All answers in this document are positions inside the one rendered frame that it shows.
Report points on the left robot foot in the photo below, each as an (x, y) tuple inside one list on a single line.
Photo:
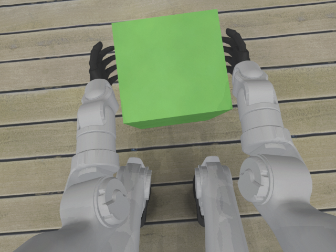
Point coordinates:
[(143, 218)]

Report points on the robot right upper arm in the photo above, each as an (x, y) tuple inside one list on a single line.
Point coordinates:
[(280, 188)]

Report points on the carton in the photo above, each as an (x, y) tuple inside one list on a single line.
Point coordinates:
[(171, 69)]

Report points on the robot right forearm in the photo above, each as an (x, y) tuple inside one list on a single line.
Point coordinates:
[(263, 131)]

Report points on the left robot hand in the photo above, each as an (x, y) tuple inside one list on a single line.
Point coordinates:
[(97, 65)]

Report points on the robot left upper arm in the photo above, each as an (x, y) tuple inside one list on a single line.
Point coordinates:
[(90, 213)]

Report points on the right robot hand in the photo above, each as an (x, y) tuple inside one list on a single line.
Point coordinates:
[(237, 50)]

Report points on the robot left forearm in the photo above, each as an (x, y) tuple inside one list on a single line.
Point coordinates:
[(96, 134)]

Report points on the robot right thigh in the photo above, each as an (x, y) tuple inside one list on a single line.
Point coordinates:
[(223, 227)]

